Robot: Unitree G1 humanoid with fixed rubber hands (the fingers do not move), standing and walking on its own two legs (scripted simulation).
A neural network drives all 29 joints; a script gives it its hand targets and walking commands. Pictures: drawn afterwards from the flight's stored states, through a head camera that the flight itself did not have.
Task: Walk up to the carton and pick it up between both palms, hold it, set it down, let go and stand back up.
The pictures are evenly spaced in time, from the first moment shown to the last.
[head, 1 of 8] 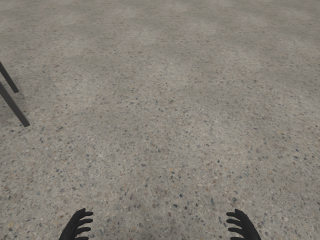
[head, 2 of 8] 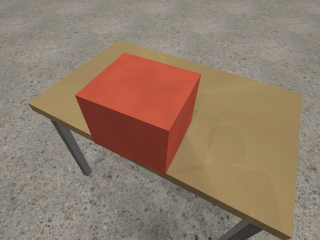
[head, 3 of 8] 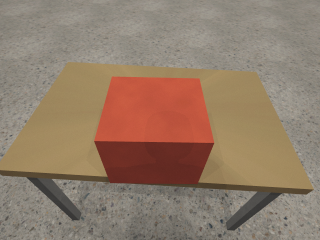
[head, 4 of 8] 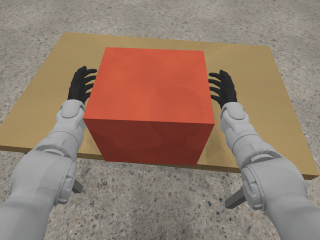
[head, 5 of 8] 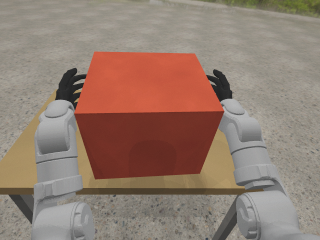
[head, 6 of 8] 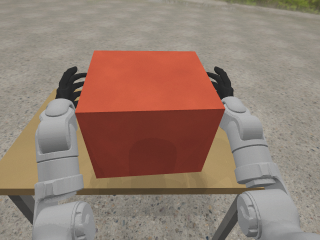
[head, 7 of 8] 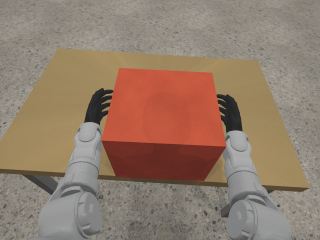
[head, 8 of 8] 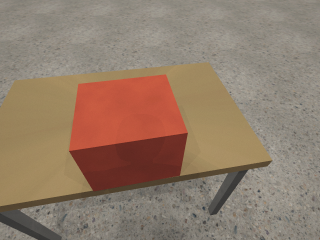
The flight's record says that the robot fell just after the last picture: no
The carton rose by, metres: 0.20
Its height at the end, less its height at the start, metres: +0.00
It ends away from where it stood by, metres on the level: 0.04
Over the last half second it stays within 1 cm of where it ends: yes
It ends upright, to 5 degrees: yes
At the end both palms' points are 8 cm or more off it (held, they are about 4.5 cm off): yes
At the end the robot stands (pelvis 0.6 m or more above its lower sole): yes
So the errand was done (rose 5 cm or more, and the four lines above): yes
